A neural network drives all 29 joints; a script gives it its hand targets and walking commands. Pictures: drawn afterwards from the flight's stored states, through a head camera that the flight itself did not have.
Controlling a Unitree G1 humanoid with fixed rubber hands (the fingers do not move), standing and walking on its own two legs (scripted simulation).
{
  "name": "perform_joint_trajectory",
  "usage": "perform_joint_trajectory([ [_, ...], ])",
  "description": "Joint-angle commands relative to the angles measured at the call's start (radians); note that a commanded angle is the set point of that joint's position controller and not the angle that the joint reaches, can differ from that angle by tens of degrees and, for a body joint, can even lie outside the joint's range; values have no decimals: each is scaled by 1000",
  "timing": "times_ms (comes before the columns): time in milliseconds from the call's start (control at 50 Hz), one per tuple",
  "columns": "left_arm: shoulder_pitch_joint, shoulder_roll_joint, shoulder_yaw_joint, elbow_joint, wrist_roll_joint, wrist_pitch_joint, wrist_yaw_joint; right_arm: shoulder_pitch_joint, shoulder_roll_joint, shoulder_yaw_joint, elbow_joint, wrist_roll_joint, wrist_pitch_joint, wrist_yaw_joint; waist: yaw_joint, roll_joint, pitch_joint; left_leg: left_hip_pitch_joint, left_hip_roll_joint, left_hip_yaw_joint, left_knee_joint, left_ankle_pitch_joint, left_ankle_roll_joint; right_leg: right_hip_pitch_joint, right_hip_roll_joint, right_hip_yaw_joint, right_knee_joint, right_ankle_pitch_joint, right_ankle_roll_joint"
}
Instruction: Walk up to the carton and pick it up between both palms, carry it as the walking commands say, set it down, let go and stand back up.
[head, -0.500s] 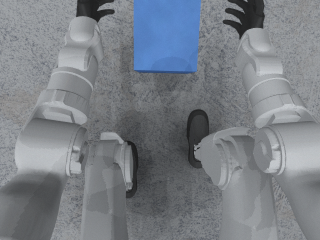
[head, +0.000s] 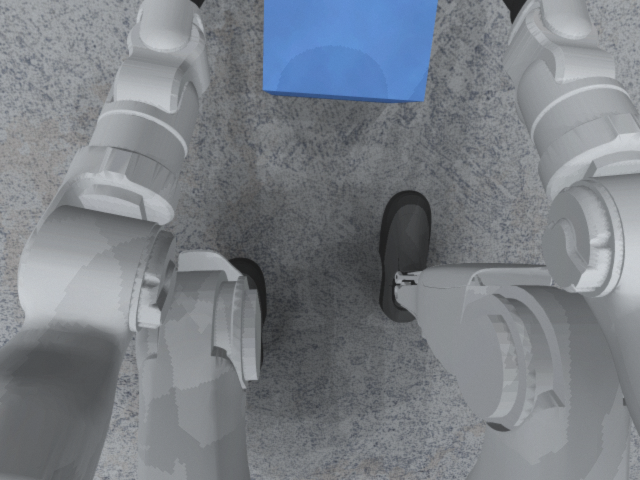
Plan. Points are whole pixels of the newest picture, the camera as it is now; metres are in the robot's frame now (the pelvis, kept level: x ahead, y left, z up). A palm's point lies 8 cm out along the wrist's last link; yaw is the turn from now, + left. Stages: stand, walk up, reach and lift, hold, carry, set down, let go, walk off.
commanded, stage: reach and lift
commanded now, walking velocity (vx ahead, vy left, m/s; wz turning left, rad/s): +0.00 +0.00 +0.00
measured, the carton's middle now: (343, 17) +0.53 -0.05 -0.30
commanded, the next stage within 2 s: none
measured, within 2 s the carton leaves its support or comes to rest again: leaves its support in 1.06 s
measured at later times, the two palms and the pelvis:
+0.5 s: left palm out of the picture +0.54 +0.09 -0.21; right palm out of the picture +0.53 -0.19 -0.20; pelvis +0.00 +0.00 +0.00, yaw +0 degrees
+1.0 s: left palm out of the picture +0.55 +0.09 -0.21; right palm out of the picture +0.55 -0.18 -0.20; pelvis +0.01 +0.01 -0.01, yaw +0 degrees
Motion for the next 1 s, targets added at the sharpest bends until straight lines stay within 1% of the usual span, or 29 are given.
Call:
perform_joint_trajectory([
  [0,-279,48,6,-112,2,-24,-4,-64,-51,-17,-66,-17,-25,-3,-47,133,-1104,203,4,4,-280,298,-23,857,65,6,23,299,19],
  [120,-238,44,38,-75,33,-20,-10,-51,-29,-18,-79,-32,-19,1,-25,121,-1078,179,-1,9,-280,285,-17,861,71,11,20,286,25],
  [200,-249,28,46,-69,44,-18,-14,-68,-17,-15,-84,-31,-16,3,-23,118,-1060,176,-4,8,-286,265,-13,850,75,9,15,261,25],
  [320,-284,4,55,-80,59,-15,-16,-96,-2,-30,-80,-46,-14,4,-31,121,-1044,189,-10,6,-293,247,-9,841,82,3,9,231,23],
  [460,-308,-43,70,-96,94,-10,-16,-108,42,-61,-78,-94,-12,1,-37,124,-1043,216,-24,11,-289,250,-10,855,96,-3,7,223,24],
  [520,-328,-103,57,-105,98,-8,-27,-116,83,-76,-77,-122,-12,4,-56,132,-1042,225,-32,13,-285,253,-13,866,101,-7,6,227,22],
  [580,-346,-176,56,-112,114,-3,-42,-120,136,-104,-78,-165,-10,13,-72,141,-1035,231,-42,13,-280,258,-18,873,109,-13,8,229,20],
  [620,-392,-331,21,-124,121,3,-76,-171,292,-78,-88,-173,-2,45,-69,142,-1026,238,-52,10,-277,266,-14,862,119,-18,11,229,17],
  [680,-442,-577,-10,-123,144,14,-144,-250,553,-37,-101,-176,24,114,-59,131,-981,230,-65,9,-262,259,-5,824,134,-25,26,207,16],
  [720,-460,-704,-12,-127,166,33,-188,-269,673,-43,-121,-192,48,160,-61,138,-938,212,-73,15,-250,243,-5,789,144,-33,38,183,13],
  [780,-437,-801,13,-134,202,58,-226,-248,766,-63,-146,-217,82,206,-60,153,-881,182,-80,26,-243,231,-1,750,149,-41,51,168,9],
  [820,-413,-844,24,-146,216,70,-244,-225,811,-69,-161,-227,99,227,-57,157,-863,172,-81,30,-241,235,5,738,151,-46,59,169,6],
  [900,-366,-908,40,-164,224,82,-266,-180,876,-78,-181,-237,119,254,-58,156,-861,166,-83,28,-233,281,14,724,153,-53,72,210,0],
  [980,-341,-937,42,-181,226,87,-278,-147,910,-90,-192,-247,132,269,-63,160,-871,165,-83,25,-231,320,17,715,153,-54,74,244,-4],
])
